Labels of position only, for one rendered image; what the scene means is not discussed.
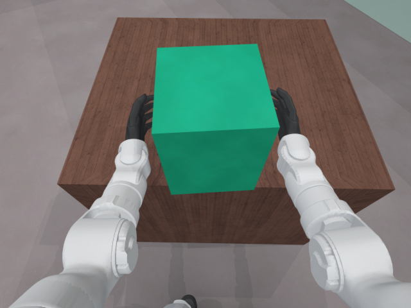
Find left robot hand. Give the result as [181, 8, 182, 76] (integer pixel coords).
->
[125, 94, 154, 141]

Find right robot hand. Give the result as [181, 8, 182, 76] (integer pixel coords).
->
[270, 87, 301, 140]

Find right robot forearm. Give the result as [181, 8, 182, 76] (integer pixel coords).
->
[277, 133, 393, 274]

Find robot left upper arm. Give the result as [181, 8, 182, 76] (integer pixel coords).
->
[9, 218, 138, 308]

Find pedestal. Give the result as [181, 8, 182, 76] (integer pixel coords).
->
[57, 17, 395, 245]

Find left robot forearm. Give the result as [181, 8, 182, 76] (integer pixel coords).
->
[62, 139, 151, 266]

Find left robot foot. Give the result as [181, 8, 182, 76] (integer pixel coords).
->
[182, 295, 197, 308]

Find carton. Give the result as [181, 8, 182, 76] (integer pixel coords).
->
[152, 44, 280, 195]

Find robot right upper arm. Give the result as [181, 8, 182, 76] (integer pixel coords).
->
[309, 226, 411, 308]

